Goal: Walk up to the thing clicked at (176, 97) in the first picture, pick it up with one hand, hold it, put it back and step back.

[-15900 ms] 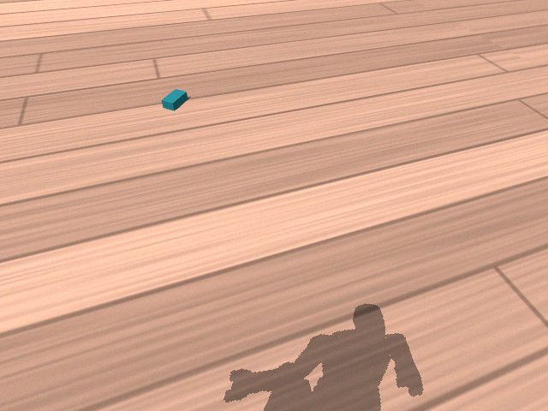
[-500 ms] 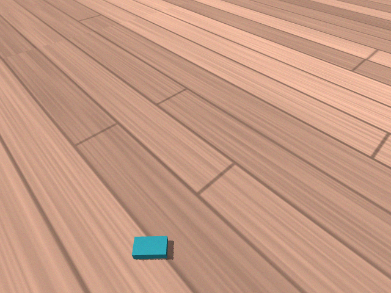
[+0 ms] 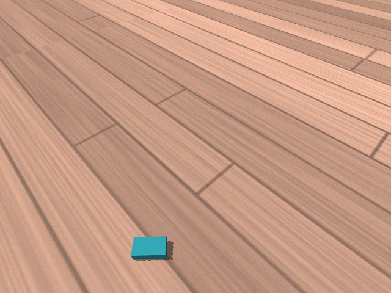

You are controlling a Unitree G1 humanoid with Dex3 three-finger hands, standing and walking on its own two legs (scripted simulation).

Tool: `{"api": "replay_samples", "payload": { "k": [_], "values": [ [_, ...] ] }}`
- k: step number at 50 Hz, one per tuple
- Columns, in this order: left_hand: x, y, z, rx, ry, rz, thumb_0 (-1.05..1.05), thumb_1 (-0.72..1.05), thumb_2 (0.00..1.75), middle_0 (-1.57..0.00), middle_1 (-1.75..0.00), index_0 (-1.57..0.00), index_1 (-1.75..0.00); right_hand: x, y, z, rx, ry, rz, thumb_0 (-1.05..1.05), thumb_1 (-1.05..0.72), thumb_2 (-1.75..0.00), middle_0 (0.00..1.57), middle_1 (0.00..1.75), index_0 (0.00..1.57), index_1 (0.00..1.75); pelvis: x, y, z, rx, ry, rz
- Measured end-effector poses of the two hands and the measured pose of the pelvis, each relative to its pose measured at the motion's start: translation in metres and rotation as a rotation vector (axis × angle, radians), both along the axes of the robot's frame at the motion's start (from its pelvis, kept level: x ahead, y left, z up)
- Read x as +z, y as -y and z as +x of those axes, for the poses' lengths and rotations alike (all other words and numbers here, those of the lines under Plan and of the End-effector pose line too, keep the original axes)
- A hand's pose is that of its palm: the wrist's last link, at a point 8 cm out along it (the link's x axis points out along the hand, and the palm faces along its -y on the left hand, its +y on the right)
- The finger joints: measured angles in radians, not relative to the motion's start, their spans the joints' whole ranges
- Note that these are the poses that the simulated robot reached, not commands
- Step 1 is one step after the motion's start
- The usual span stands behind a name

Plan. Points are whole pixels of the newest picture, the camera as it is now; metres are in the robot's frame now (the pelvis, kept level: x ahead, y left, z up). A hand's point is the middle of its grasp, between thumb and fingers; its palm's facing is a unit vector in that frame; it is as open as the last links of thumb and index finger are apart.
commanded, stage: stand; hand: left
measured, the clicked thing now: (149, 247) +0.49 +0.24 -0.75
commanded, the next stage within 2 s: walk up in 0.36 s
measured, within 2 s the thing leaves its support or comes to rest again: neither
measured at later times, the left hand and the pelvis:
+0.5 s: hand out of the picture +0.08 +0.27 -0.15, palm faces +0.05 -0.94 -0.33, open 7.4 cm; pelvis +0.01 +0.01 +0.00, yaw +1 degrees
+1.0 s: hand out of the picture +0.17 +0.30 -0.17, palm faces -0.03 -0.93 -0.36, open 7.4 cm; pelvis +0.09 +0.04 -0.01, yaw -1 degrees
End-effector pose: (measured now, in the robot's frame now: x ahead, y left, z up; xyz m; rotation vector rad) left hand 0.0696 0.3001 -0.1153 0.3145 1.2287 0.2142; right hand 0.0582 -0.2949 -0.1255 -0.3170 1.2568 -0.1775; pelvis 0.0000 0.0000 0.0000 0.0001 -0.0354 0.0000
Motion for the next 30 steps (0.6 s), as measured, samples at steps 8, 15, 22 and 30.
{"api": "replay_samples", "payload": {
  "k": [8, 15, 22, 30],
  "values": [
    [-0.001, 0.0, 0.001, 0.001, -0.007, -0.001, 0.0, 0.9, 0.89, -0.2, -0.29, -0.2, -0.3, 0.0, 0.0, -0.002, -0.001, -0.009, -0.003, 0.01, -0.9, -0.9, 0.2, 0.3, 0.21, 0.3, 0.0, -0.001, 0.002, 0.0, 0.0, 0.001],
    [0.0, -0.001, 0.002, 0.0, -0.001, 0.0, 0.0, 0.9, 0.89, -0.2, -0.29, -0.2, -0.3, 0.0, -0.001, 0.002, 0.001, -0.001, -0.002, 0.01, -0.9, -0.9, 0.2, 0.3, 0.21, 0.3, 0.0, -0.001, 0.002, 0.0, 0.001, 0.001],
    [-0.002, -0.006, 0.003, 0.017, 0.028, -0.01, 0.0, 0.9, 0.89, -0.2, -0.3, -0.2, -0.3, 0.001, -0.001, 0.005, 0.013, 0.012, -0.008, 0.01, -0.9, -0.9, 0.2, 0.3, 0.21, 0.3, -0.003, -0.004, 0.007, 0.003, 0.003, -0.008],
    [-0.014, -0.041, -0.011, 0.06, -0.007, -0.023, 0.0, 0.9, 0.89, -0.2, -0.3, -0.2, -0.3, 0.012, -0.012, 0.015, 0.042, -0.01, -0.071, 0.01, -0.9, -0.9, 0.2, 0.3, 0.21, 0.3, -0.008, -0.032, 0.024, 0.019, 0.009, -0.028]
  ]
}}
